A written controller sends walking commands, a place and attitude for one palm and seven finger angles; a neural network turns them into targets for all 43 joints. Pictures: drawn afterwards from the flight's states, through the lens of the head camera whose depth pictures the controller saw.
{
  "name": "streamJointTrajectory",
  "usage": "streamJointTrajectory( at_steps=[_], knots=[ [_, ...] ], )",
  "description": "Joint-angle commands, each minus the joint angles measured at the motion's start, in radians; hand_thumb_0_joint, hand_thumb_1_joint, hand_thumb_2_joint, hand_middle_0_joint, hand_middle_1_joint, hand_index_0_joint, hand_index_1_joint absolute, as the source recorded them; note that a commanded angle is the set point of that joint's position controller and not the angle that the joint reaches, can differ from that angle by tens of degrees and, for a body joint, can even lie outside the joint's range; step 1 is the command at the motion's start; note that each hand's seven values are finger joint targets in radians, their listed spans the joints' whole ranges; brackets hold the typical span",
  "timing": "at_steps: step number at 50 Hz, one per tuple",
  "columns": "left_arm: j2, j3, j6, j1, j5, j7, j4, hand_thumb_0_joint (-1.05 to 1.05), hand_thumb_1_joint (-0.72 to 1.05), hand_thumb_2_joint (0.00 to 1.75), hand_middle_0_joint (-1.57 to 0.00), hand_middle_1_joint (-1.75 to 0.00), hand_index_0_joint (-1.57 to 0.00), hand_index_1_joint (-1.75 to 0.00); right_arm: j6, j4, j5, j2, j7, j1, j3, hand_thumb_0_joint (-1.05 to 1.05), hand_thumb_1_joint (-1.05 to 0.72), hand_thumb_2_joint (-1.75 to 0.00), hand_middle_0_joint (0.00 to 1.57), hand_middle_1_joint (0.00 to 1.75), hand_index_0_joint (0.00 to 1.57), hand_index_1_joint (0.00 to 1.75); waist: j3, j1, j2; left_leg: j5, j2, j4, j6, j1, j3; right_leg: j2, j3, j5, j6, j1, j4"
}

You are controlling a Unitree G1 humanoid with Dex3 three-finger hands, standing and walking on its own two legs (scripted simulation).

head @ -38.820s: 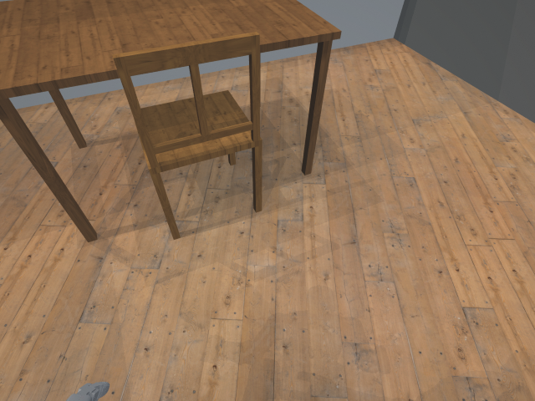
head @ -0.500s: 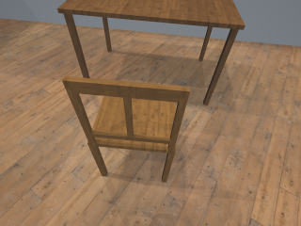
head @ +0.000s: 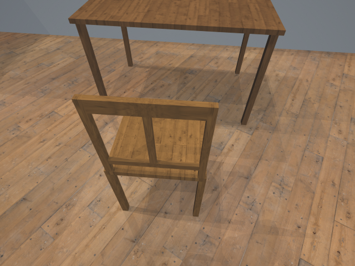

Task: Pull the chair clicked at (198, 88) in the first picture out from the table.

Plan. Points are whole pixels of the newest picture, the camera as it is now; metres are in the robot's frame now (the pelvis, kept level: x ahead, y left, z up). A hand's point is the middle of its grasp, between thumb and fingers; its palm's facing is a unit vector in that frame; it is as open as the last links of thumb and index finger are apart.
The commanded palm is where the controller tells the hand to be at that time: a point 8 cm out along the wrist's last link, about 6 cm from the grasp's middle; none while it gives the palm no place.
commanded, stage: let the arm hang, fingers relaxed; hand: left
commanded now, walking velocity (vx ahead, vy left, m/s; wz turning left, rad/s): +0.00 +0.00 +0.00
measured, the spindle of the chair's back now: (150, 141) +0.53 +0.13 -0.11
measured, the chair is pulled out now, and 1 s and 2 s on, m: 0.64 0.64 0.64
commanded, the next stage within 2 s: look to check the result in 0.14 s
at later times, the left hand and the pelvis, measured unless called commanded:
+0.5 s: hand out of the picture +0.00 +0.16 -0.17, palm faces +0.04 -0.98 -0.19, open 7.3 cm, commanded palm none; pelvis +0.00 -0.01 +0.00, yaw +0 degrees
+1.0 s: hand out of the picture +0.00 +0.16 -0.17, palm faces +0.04 -0.98 -0.18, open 7.3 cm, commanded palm none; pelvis +0.01 -0.01 +0.00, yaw +0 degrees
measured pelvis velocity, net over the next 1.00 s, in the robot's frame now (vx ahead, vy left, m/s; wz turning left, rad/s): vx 0.01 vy -0.01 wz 0.01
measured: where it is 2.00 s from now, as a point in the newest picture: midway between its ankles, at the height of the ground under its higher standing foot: outside the picture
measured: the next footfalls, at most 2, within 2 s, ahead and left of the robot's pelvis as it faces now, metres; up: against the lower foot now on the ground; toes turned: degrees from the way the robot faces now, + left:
none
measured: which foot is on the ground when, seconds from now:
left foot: down 0.00-1.00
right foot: down 0.00-1.00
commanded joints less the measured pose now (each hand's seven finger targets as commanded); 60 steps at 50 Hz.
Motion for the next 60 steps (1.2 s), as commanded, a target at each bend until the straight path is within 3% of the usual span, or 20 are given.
streamJointTrajectory(
  at_steps=[1, 7, 9, 18, 24, 43, 55, 60],
  knots=[
    [0.117, 0.022, -0.017, 0.067, 0.001, 0.009, -0.034, 0.00, 0.90, 0.90, -0.20, -0.30, -0.20, -0.30, -0.006, -0.019, 0.001, -0.070, -0.008, 0.096, -0.017, 0.00, -0.90, -0.90, 0.20, 0.30, 0.20, 0.30, 0.075, -0.002, 0.015, 0.035, 0.056, -0.104, 0.064, -0.084, -0.047, -0.057, 0.071, -0.027, -0.062, -0.016, -0.116],
    [0.114, 0.024, -0.019, 0.064, 0.002, 0.009, -0.036, 0.00, 0.90, 0.90, -0.20, -0.30, -0.20, -0.30, -0.003, -0.016, -0.001, -0.063, -0.007, 0.099, -0.018, 0.00, -0.90, -0.90, 0.20, 0.30, 0.20, 0.30, 0.065, -0.005, -0.015, 0.027, 0.048, -0.091, 0.062, -0.073, -0.041, -0.059, 0.075, -0.046, -0.064, -0.023, -0.125],
    [0.112, 0.025, -0.018, 0.061, 0.000, 0.009, -0.036, 0.00, 0.90, 0.90, -0.20, -0.30, -0.20, -0.30, -0.002, -0.016, -0.001, -0.063, -0.009, 0.099, -0.020, 0.00, -0.90, -0.90, 0.20, 0.30, 0.20, 0.30, 0.065, -0.005, -0.001, 0.024, 0.052, -0.099, 0.063, -0.070, -0.044, -0.051, 0.072, -0.043, -0.065, -0.022, -0.126],
    [0.107, 0.030, -0.023, 0.056, -0.001, 0.009, -0.042, 0.00, 0.90, 0.90, -0.20, -0.30, -0.20, -0.30, -0.014, -0.010, 0.001, -0.063, -0.011, 0.105, -0.017, 0.00, -0.90, -0.90, 0.20, 0.30, 0.20, 0.30, -0.001, -0.001, -0.010, 0.136, 0.061, -0.089, 0.063, -0.045, -0.046, -0.061, 0.062, 0.072, -0.065, 0.037, -0.090],
    [0.108, 0.027, -0.018, 0.050, -0.001, 0.009, -0.038, 0.00, 0.90, 0.90, -0.20, -0.30, -0.20, -0.30, -0.008, -0.006, 0.001, -0.058, -0.014, 0.096, -0.015, 0.00, -0.90, -0.90, 0.20, 0.30, 0.20, 0.30, 0.068, 0.000, -0.009, 0.108, 0.061, -0.101, 0.063, -0.069, -0.048, -0.056, 0.060, 0.043, -0.068, 0.010, -0.105],
    [0.110, 0.029, -0.023, 0.050, -0.003, 0.008, -0.037, 0.00, 0.90, 0.90, -0.20, -0.30, -0.20, -0.30, -0.009, -0.006, 0.002, -0.064, -0.015, 0.091, -0.015, 0.00, -0.90, -0.90, 0.20, 0.30, 0.20, 0.30, 0.015, -0.005, -0.009, 0.140, 0.061, -0.091, 0.060, -0.027, -0.045, -0.063, 0.065, 0.075, -0.068, 0.034, -0.103],
    [0.107, 0.027, -0.020, 0.046, -0.002, 0.008, -0.031, 0.00, 0.90, 0.90, -0.20, -0.30, -0.20, -0.30, -0.006, -0.002, 0.002, -0.063, -0.017, 0.089, -0.014, 0.00, -0.90, -0.90, 0.20, 0.30, 0.20, 0.30, 0.067, -0.004, 0.001, 0.090, 0.064, -0.111, 0.061, -0.056, -0.047, -0.058, 0.065, 0.028, -0.067, 0.016, -0.117],
    [0.108, 0.029, -0.021, 0.051, -0.002, 0.008, -0.034, 0.00, 0.90, 0.90, -0.20, -0.30, -0.20, -0.30, -0.008, -0.003, 0.002, -0.063, -0.016, 0.094, -0.014, 0.00, -0.90, -0.90, 0.20, 0.30, 0.20, 0.30, 0.041, -0.002, -0.014, 0.100, 0.064, -0.109, 0.063, -0.049, -0.047, -0.060, 0.065, 0.039, -0.067, 0.033, -0.114]
  ],
)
